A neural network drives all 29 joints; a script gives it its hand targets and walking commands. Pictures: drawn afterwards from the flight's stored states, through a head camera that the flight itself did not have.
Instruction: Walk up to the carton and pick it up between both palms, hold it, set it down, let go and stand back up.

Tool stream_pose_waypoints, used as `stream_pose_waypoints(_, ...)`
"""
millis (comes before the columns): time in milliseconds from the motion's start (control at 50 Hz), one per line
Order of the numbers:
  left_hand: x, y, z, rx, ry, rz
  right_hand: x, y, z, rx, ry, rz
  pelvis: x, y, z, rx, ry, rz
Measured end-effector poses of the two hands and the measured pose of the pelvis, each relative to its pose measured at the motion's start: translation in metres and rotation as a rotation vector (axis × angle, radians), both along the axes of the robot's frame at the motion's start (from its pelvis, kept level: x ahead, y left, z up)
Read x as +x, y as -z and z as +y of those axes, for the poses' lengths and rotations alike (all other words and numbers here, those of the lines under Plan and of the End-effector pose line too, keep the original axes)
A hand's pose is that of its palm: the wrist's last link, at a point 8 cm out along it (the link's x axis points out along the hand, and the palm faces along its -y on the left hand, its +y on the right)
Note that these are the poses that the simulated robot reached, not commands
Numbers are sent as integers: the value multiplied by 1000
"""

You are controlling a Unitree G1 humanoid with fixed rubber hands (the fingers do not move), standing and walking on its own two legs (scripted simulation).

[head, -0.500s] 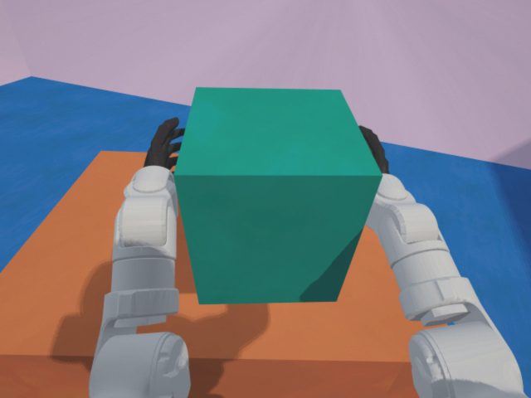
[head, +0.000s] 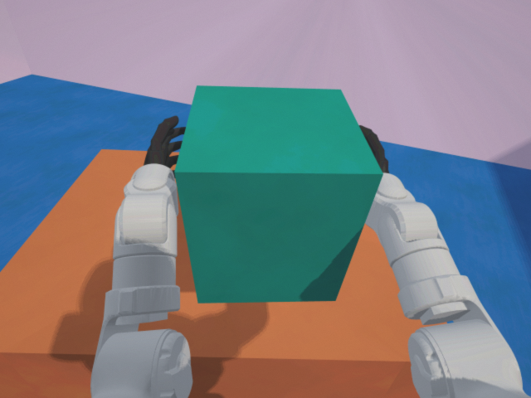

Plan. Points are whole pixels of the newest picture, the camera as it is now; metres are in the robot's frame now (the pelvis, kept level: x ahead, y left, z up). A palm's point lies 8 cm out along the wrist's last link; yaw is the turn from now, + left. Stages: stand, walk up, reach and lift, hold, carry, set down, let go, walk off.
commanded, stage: hold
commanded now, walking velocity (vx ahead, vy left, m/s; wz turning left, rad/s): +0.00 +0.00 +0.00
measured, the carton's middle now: (268, 197) +0.37 +0.00 +0.18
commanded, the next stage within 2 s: none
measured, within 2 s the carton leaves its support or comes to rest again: neither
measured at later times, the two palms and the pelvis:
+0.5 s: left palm (156, 172) +0.37 +0.16 +0.23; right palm (370, 180) +0.37 -0.15 +0.21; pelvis +0.00 +0.00 +0.00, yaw +0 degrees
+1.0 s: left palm (156, 172) +0.36 +0.15 +0.23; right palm (369, 181) +0.37 -0.15 +0.21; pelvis +0.00 +0.00 +0.00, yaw +0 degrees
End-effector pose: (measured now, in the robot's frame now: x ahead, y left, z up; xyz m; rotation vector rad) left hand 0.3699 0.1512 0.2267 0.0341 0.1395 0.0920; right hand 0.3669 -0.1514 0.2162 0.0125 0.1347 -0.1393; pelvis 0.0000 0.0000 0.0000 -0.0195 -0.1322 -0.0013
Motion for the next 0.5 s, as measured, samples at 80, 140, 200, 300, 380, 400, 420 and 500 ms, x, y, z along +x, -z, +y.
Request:
stream_pose_waypoints(80,-1,1,3,-4,-9,-2,1,0,3,-4,-9,-3,1,0,0,-1,-1,3)
stream_pose_waypoints(140,-2,2,5,2,-12,-2,2,1,5,0,-13,-2,1,0,0,-1,-5,1)
stream_pose_waypoints(200,-2,3,6,7,-13,-1,2,3,6,7,-13,-1,2,0,0,-1,-8,2)
stream_pose_waypoints(300,-2,3,5,12,-11,-4,2,5,5,4,-13,-4,3,0,1,-2,-8,-3)
stream_pose_waypoints(380,-3,4,5,5,-10,-4,0,6,5,-3,-12,-4,4,0,2,-3,-6,-5)
stream_pose_waypoints(400,-4,3,5,6,-10,-6,0,6,5,-3,-12,-6,4,0,2,-3,-6,-6)
stream_pose_waypoints(420,-4,3,4,8,-9,-10,-1,5,4,-1,-11,-10,4,0,3,-3,-6,-6)
stream_pose_waypoints(500,-4,0,4,10,-7,-18,-2,2,4,2,-8,-18,4,0,3,-3,-3,-9)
